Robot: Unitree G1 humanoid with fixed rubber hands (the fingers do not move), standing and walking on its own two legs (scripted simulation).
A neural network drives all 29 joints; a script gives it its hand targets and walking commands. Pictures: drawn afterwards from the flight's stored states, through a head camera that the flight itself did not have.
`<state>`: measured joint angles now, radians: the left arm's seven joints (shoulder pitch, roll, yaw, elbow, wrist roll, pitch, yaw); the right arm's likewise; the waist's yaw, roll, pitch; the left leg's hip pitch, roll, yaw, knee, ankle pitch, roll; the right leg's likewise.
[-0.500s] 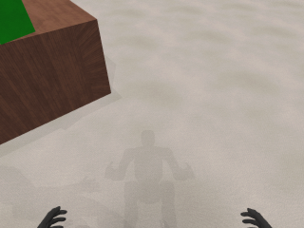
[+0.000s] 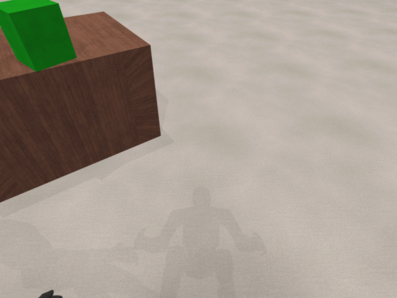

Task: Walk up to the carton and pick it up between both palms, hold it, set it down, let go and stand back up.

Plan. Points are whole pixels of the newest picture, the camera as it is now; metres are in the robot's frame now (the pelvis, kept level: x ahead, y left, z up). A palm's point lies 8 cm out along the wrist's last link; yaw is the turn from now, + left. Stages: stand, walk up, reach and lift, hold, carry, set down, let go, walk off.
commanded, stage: walk up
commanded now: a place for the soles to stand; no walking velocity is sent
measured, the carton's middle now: (36, 33) +1.26 +0.76 +0.05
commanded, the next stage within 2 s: none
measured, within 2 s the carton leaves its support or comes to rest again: neither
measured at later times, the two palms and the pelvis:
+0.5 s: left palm out of the picture +0.13 +0.48 -0.07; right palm (280, 256) +0.24 -0.18 -0.06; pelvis +0.12 +0.12 +0.00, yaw +18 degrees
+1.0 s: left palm out of the picture +0.22 +0.47 -0.03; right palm (245, 189) +0.44 -0.14 -0.09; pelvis +0.27 +0.13 +0.01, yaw +22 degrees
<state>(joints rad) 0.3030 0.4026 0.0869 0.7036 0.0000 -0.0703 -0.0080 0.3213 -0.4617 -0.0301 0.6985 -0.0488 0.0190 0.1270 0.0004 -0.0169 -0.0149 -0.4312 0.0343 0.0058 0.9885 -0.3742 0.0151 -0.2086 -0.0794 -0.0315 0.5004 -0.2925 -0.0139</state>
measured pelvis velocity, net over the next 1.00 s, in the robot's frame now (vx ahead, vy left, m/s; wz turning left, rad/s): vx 0.27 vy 0.13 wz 0.39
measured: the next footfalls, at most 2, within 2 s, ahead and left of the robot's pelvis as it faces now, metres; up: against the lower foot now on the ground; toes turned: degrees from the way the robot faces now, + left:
left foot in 0.16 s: +0.11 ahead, +0.21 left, +0.00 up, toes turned +11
right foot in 0.68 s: +0.36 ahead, +0.07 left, +0.00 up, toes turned +17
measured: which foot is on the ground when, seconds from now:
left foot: up 0.00-0.14, down 0.16-0.70, up 0.72-1.00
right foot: down 0.00-0.18, up 0.20-0.66, down 0.68-1.00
